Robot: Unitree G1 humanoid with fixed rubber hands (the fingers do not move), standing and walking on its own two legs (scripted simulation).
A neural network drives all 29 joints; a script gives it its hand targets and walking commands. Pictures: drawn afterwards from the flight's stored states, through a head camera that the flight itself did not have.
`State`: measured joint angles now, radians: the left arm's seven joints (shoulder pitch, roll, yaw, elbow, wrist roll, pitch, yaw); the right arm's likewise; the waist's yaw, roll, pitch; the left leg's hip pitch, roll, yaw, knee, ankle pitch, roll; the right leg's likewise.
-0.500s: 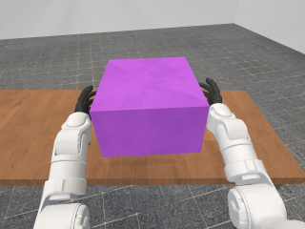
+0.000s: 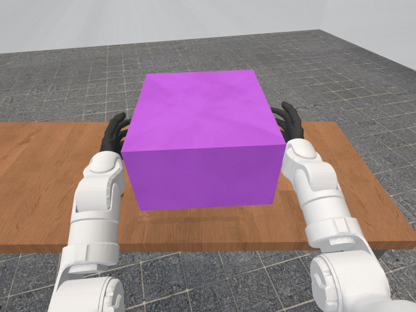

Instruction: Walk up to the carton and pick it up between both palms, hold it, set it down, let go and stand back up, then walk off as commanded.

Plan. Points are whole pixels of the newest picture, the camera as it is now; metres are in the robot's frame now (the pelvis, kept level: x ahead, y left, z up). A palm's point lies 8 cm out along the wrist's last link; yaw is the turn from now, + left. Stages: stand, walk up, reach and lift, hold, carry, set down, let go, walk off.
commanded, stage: set down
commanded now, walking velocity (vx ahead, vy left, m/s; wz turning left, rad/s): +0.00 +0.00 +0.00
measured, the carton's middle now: (203, 132) +0.43 -0.01 +0.17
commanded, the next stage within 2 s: none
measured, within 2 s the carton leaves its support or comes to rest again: neither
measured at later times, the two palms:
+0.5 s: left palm (120, 162) +0.40 +0.17 +0.12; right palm (277, 156) +0.39 -0.17 +0.12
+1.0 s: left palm (123, 171) +0.41 +0.17 +0.09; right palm (276, 163) +0.39 -0.17 +0.11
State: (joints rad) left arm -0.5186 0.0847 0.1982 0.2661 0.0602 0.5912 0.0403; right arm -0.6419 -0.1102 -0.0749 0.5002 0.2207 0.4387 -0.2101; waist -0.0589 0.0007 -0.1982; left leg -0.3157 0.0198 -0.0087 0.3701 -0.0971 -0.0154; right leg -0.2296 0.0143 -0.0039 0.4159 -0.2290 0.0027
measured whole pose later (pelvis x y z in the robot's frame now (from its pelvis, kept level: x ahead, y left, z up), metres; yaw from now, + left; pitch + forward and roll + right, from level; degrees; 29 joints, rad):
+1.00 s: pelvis +0.02 +0.00 +0.00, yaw +0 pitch +4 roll +0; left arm -0.56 0.07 0.27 0.65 0.12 0.16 -0.03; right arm -0.55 -0.02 -0.15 0.68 0.03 0.08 -0.19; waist -0.06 -0.05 -0.10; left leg -0.30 0.01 -0.01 0.33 -0.11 -0.02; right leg -0.20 0.00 0.00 0.36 -0.23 0.00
